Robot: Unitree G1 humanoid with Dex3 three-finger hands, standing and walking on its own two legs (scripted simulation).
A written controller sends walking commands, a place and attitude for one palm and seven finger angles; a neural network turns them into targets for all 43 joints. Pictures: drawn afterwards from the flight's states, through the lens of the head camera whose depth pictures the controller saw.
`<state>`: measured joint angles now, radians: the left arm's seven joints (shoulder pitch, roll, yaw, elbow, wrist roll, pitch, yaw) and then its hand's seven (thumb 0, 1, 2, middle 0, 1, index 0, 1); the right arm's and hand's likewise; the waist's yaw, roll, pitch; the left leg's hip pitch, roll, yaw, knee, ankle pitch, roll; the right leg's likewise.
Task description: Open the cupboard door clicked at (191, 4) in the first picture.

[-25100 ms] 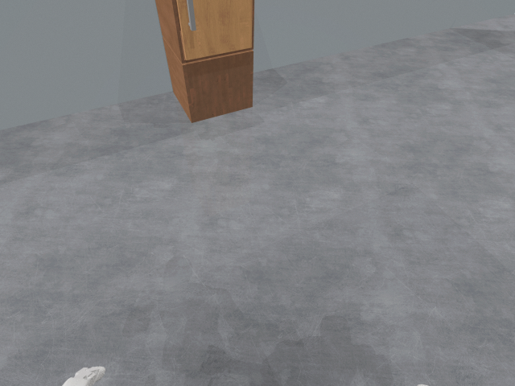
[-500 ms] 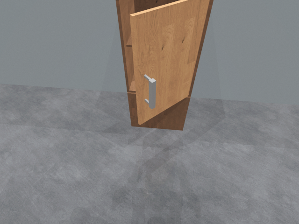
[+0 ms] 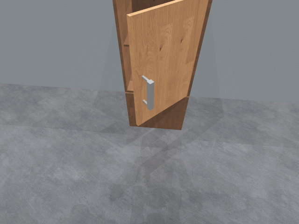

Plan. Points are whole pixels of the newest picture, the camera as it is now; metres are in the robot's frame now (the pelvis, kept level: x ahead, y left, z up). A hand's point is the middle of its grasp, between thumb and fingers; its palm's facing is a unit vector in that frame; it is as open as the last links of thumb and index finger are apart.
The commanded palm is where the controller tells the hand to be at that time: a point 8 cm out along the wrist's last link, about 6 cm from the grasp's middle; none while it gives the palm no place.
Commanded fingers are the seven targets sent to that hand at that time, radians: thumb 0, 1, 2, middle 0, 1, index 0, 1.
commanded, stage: look to check the result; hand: left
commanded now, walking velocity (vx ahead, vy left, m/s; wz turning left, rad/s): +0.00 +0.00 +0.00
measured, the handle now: (147, 93) +0.67 +0.05 -0.10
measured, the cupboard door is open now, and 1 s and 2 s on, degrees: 44 44 44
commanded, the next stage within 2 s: walk to a spot facing it in 0.32 s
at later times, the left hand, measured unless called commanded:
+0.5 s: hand out of the picture +0.08 +0.22 -0.16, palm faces -0.02 -0.95 -0.30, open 7.4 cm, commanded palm none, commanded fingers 0.00 0.90 0.90 -0.20 -0.30 -0.20 -0.30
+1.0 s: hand out of the picture +0.07 +0.13 -0.17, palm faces -0.19 -0.94 -0.29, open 7.4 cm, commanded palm none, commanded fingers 0.00 0.90 0.90 -0.20 -0.30 -0.20 -0.30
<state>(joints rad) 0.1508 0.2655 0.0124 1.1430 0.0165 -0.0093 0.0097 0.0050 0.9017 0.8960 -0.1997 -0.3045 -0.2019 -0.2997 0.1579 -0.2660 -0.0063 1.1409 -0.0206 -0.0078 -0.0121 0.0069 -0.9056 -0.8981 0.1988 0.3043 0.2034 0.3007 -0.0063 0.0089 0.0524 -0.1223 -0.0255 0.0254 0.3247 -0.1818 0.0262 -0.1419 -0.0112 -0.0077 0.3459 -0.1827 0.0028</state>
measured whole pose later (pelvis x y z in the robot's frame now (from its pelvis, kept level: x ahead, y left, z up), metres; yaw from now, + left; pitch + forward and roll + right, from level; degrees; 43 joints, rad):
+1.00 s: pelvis +0.00 -0.06 -0.01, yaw -15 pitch +0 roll +3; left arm 0.24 0.19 0.07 0.97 0.02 0.04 0.01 0.00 0.90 0.90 -0.20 -0.30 -0.20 -0.30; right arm 0.13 -0.23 -0.06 0.99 -0.01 0.07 -0.02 0.01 -0.91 -0.90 0.20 0.30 0.20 0.30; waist 0.03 0.01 0.15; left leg -0.44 0.03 0.02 1.11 -0.45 -0.05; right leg -0.30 0.06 0.04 0.58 -0.27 -0.08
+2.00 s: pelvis +0.04 -0.05 -0.01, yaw -54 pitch +1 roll +1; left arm 0.17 0.24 0.05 0.88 0.03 0.04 -0.02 0.00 0.90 0.90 -0.20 -0.30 -0.20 -0.30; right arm 0.22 -0.25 -0.05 0.90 -0.02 0.04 0.00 0.01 -0.91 -0.90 0.20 0.30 0.20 0.30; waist -0.01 -0.04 0.09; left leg -0.43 0.06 0.05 0.88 -0.46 -0.07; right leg -0.29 0.02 0.09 0.54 -0.27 -0.01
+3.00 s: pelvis +0.15 -0.40 -0.01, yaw -81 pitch +0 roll -1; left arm 0.41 0.19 0.05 1.08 0.02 -0.06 -0.01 0.00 0.91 0.90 -0.20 -0.30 -0.20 -0.30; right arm 0.06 -0.17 -0.04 0.93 -0.03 -0.03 0.02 0.01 -0.91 -0.90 0.20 0.30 0.20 0.30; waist 0.07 -0.03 0.04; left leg -0.45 0.07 0.08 0.60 -0.20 -0.03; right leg 0.00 0.06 0.01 0.37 -0.37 -0.05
